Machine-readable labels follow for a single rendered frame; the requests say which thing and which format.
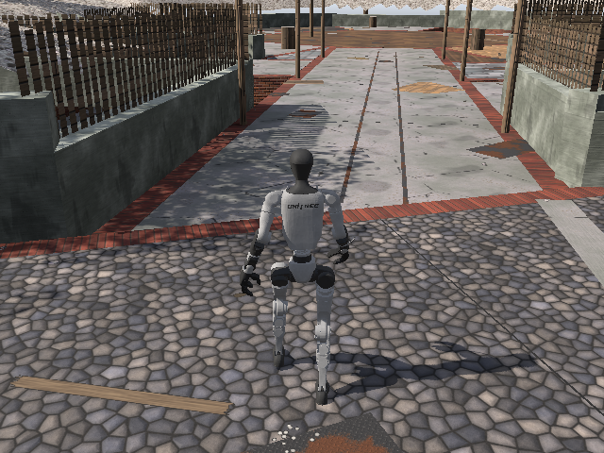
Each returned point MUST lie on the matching left robot upper arm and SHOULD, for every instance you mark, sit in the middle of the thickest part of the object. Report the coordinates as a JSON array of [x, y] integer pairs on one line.
[[267, 214]]

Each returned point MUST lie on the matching robot right forearm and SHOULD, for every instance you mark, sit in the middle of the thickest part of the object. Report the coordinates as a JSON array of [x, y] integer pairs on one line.
[[343, 243]]

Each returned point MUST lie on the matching left robot hand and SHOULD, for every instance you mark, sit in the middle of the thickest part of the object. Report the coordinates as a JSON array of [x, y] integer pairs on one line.
[[245, 283]]

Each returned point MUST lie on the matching left robot foot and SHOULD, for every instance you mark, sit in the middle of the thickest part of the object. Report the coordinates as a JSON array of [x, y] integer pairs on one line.
[[278, 359]]

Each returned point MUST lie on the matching right robot hand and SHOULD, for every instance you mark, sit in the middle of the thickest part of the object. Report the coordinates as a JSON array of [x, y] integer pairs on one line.
[[336, 251]]

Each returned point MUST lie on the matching robot left forearm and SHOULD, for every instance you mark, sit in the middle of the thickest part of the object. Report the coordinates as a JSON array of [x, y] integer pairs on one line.
[[253, 255]]

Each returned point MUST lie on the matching robot left thigh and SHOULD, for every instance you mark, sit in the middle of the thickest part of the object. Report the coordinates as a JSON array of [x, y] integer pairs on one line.
[[280, 276]]

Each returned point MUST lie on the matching right robot upper arm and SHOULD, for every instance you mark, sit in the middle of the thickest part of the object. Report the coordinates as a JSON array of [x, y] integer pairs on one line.
[[335, 212]]

